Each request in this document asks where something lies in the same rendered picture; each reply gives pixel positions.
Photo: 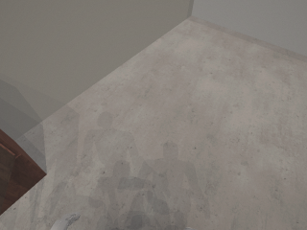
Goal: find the robot left hand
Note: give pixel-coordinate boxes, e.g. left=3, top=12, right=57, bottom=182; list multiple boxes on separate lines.
left=50, top=212, right=81, bottom=230

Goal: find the cupboard door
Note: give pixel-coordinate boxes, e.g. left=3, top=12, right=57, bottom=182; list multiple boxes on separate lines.
left=0, top=146, right=16, bottom=213

